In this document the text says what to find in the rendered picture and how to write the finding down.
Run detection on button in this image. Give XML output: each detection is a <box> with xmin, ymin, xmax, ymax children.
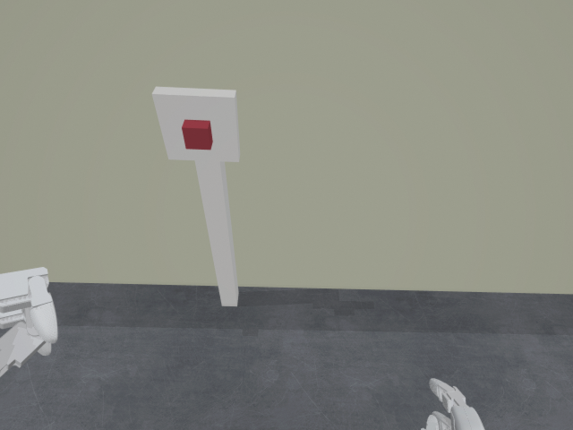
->
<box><xmin>182</xmin><ymin>120</ymin><xmax>213</xmax><ymax>150</ymax></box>

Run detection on robot right hand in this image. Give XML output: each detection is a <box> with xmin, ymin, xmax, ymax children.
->
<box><xmin>421</xmin><ymin>378</ymin><xmax>485</xmax><ymax>430</ymax></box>

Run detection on robot left hand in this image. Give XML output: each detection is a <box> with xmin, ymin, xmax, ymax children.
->
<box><xmin>0</xmin><ymin>267</ymin><xmax>58</xmax><ymax>377</ymax></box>

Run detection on panel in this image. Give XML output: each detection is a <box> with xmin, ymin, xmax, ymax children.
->
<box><xmin>152</xmin><ymin>87</ymin><xmax>240</xmax><ymax>306</ymax></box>

